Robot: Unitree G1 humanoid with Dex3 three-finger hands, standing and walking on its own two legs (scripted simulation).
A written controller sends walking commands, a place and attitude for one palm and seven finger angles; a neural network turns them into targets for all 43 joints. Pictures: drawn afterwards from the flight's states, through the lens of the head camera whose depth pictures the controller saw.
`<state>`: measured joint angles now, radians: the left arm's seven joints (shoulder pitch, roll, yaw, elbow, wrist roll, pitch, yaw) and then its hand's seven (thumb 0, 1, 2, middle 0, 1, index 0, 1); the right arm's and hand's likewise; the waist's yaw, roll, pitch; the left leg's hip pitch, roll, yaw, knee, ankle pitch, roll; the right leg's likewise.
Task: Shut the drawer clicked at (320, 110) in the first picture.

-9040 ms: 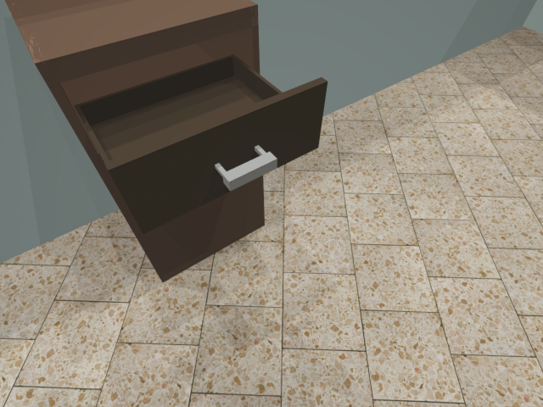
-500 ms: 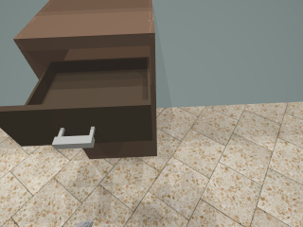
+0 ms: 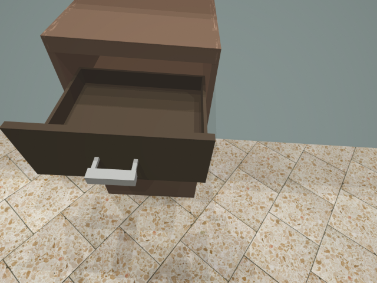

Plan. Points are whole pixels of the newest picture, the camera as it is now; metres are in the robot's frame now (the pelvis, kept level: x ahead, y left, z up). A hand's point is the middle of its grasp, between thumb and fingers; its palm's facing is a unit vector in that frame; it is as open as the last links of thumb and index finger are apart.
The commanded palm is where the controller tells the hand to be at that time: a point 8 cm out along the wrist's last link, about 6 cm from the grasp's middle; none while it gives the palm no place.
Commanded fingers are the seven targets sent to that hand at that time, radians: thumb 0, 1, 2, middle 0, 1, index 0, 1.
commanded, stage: come to a stop and stand still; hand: left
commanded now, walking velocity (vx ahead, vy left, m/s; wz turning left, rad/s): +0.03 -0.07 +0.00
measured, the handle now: (113, 169) +0.34 +0.21 +0.01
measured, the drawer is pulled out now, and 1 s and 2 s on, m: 0.30 0.30 0.30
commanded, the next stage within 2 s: look again from close up in 0.48 s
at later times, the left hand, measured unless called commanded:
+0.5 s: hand out of the picture -0.05 +0.11 -0.19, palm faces +0.03 -0.99 -0.13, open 7.3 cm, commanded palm none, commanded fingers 0.00 0.90 0.90 -0.20 -0.30 -0.20 -0.30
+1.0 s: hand out of the picture +0.00 +0.18 -0.18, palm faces +0.02 -0.98 -0.22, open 7.3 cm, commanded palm none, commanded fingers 0.00 0.90 0.90 -0.20 -0.30 -0.20 -0.30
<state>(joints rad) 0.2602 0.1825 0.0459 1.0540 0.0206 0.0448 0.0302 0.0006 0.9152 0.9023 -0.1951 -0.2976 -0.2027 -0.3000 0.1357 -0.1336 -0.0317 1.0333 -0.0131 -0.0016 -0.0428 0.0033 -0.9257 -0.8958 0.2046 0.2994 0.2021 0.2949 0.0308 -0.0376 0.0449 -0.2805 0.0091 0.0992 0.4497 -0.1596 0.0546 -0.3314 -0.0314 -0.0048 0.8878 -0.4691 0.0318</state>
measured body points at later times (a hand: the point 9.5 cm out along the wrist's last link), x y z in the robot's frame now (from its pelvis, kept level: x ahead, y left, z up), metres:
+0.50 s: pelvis -0.04 -0.04 +0.00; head -0.04 -0.03 +0.45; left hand -0.05 +0.16 -0.17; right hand -0.10 -0.27 -0.16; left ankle +0.05 +0.09 -0.74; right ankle -0.07 -0.15 -0.74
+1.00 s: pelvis -0.01 +0.00 -0.01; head +0.00 +0.00 +0.44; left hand +0.00 +0.23 -0.16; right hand +0.00 -0.23 -0.17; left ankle +0.05 +0.09 -0.74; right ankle -0.07 -0.15 -0.74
